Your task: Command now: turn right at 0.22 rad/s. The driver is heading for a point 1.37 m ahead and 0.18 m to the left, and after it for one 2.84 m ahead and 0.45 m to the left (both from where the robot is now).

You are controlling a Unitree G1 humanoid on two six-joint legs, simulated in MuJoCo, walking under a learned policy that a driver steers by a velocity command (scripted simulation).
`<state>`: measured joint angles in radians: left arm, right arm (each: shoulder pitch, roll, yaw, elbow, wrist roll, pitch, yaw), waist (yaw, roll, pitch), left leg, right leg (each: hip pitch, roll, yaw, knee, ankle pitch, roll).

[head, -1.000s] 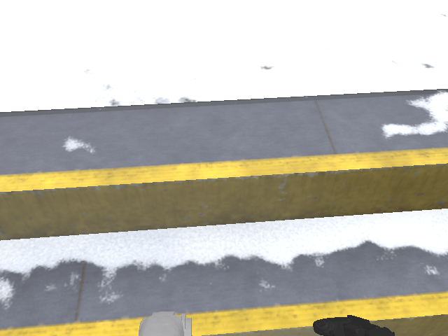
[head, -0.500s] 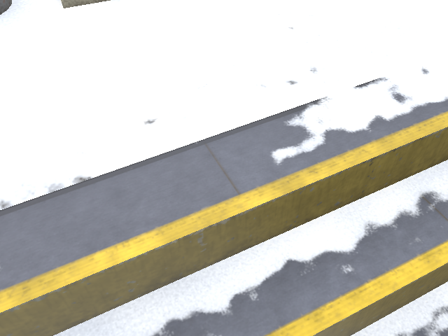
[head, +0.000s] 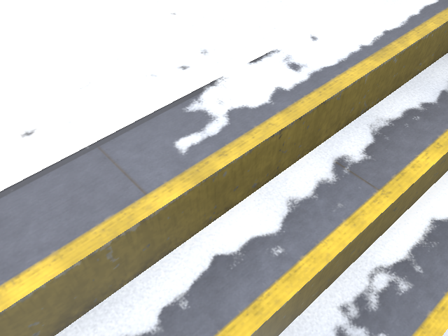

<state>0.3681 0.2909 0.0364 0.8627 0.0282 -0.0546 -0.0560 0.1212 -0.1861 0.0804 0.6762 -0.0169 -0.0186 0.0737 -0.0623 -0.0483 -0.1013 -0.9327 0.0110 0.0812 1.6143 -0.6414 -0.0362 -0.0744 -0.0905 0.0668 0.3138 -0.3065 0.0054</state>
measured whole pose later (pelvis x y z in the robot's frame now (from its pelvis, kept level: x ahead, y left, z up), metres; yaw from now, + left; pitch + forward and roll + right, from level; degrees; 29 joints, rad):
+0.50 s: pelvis +0.00 +0.00 +0.01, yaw -2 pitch +2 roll +2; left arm 0.39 0.21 0.01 0.93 0.01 -0.06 -0.01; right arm 0.06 -0.14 0.03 0.71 0.01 0.00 -0.05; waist 0.02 -0.02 -0.05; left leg -0.80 0.01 0.06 1.52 -0.74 0.02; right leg -0.09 -0.09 -0.08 0.31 -0.12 0.01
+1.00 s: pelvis +0.00 +0.03 +0.01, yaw -3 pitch +1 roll +2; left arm 0.51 0.17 0.02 1.00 0.00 0.02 0.01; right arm 0.24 -0.15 0.01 0.69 -0.01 0.03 -0.06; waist -0.04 -0.04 -0.05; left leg -0.73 -0.05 0.15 1.48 -0.79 0.16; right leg -0.10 -0.12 -0.11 0.40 -0.17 -0.05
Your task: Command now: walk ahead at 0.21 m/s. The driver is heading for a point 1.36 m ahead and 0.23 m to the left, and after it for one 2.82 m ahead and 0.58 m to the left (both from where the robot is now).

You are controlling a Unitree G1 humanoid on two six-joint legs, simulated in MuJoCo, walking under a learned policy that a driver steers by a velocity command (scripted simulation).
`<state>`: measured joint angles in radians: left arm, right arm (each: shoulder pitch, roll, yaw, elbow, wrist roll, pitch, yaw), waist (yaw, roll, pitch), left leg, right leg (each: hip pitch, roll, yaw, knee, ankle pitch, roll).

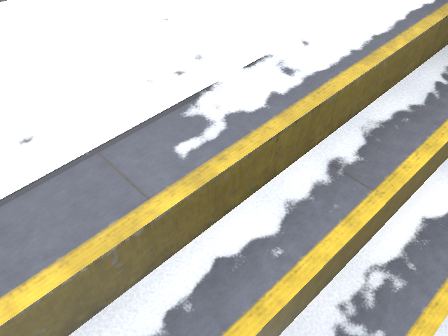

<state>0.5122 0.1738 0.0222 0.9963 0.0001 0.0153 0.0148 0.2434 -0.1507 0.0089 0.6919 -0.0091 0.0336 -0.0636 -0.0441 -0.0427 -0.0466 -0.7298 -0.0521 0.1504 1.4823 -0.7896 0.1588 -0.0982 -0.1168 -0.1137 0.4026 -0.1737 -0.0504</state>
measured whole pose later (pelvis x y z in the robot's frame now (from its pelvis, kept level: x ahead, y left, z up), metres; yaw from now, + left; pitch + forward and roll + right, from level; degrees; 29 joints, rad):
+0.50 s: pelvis +0.14 -0.05 +0.14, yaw +2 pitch +0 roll -1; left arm 0.27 0.14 0.02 0.77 0.05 -0.04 0.01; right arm 0.34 -0.21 -0.06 0.83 0.01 -0.04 -0.04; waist 0.00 0.05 0.02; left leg -0.33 -0.01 -0.05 1.11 -0.44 -0.02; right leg -0.40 0.04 -0.13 0.51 -0.12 -0.09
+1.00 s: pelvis +0.18 -0.04 +0.16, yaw +2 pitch -2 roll +0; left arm 0.40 0.14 0.05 0.93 0.01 -0.01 0.00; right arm 0.40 -0.11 -0.01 0.86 -0.01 -0.03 -0.07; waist 0.03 -0.02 0.02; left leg -0.10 -0.03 -0.02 0.43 -0.31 0.03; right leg -0.25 0.04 -0.10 0.36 -0.09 -0.07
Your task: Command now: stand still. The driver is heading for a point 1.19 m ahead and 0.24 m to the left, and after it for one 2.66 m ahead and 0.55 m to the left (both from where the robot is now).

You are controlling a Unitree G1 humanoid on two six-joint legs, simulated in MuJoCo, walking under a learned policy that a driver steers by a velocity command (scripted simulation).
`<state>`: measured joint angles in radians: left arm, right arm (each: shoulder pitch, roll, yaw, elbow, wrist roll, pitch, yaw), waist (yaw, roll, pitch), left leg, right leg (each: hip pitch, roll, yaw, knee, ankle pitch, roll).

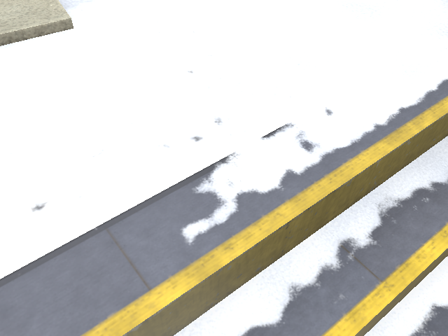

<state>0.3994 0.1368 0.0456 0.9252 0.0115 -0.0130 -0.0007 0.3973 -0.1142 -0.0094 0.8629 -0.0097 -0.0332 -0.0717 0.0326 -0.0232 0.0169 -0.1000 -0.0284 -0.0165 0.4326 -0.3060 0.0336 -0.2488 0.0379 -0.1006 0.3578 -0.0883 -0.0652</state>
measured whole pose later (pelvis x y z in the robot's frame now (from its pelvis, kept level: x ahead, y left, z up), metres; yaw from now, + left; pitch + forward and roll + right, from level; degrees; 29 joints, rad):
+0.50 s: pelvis +0.06 +0.01 +0.00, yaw +0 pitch +1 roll +0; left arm 0.33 0.16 0.05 0.94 0.02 -0.03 -0.02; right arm 0.51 -0.16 -0.02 0.96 -0.02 -0.05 -0.06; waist -0.04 0.01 -0.02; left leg -0.02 -0.05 -0.02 0.36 -0.35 0.07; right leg -0.42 -0.02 -0.10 0.80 -0.37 -0.08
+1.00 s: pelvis +0.25 -0.07 +0.01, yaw +1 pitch +2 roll +3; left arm 0.53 0.06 -0.04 1.11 0.01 -0.10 0.00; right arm -0.10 -0.01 0.08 0.60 0.00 0.00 -0.03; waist 0.02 0.00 -0.02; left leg -1.25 0.05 0.18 1.98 -0.29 0.15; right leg -0.03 -0.01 -0.14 0.20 -0.19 -0.06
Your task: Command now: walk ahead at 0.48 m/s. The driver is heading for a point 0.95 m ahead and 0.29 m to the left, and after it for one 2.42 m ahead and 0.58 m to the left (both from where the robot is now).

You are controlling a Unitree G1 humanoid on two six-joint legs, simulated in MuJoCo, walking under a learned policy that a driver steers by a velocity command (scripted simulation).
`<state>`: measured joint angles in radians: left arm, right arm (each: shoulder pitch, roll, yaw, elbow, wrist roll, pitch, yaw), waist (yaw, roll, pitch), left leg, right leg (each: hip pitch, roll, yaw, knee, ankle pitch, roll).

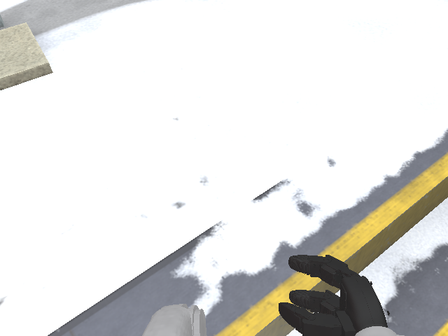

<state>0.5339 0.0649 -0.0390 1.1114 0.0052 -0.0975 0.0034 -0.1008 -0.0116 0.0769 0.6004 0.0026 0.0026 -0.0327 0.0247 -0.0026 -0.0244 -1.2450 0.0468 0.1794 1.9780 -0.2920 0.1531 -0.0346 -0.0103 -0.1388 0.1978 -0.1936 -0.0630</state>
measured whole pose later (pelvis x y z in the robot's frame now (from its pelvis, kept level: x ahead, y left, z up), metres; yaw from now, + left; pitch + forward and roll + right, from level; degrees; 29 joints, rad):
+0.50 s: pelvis +0.26 -0.02 +0.15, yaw +10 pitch +6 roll -1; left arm -0.10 0.17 -0.08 0.71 0.06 -0.02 -0.03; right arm 0.70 -0.03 0.06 1.21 -0.14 -0.12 0.07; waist -0.13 -0.01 -0.13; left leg -0.13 -0.05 -0.08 0.51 -0.48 0.06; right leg -1.43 -0.06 0.01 1.95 -0.48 -0.22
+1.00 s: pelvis +0.57 -0.05 +0.34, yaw +25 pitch +4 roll -3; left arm 0.40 0.18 -0.02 1.11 0.11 -0.13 0.00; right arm 0.04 -0.24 -0.04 0.97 -0.03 -0.12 0.12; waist 0.04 0.05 -0.10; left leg -1.04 0.05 -0.13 1.48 0.12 0.19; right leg -0.19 0.01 -0.30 0.42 -0.31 -0.05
